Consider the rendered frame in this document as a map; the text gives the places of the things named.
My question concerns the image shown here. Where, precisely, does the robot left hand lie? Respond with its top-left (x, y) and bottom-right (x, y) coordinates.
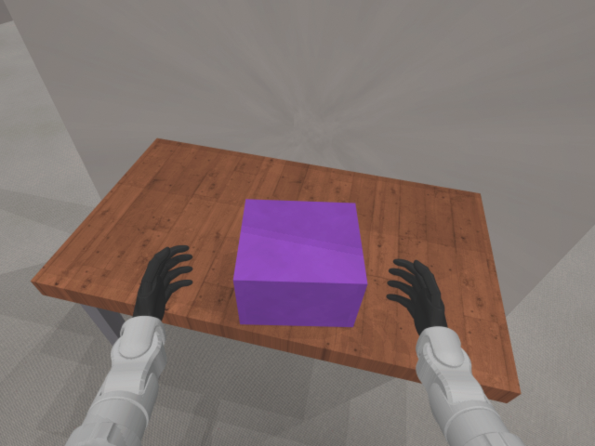
top-left (132, 245), bottom-right (192, 321)

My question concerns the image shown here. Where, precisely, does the left robot forearm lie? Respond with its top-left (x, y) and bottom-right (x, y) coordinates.
top-left (65, 316), bottom-right (166, 446)

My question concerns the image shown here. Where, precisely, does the right robot forearm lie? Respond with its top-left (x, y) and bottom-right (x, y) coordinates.
top-left (416, 326), bottom-right (525, 446)

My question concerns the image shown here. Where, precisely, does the robot right hand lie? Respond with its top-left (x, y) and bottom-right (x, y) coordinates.
top-left (387, 259), bottom-right (448, 335)

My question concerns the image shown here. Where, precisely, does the carton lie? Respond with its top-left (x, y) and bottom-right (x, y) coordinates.
top-left (233, 199), bottom-right (367, 327)

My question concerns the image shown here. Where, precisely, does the table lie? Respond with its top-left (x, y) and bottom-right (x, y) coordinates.
top-left (31, 138), bottom-right (522, 403)

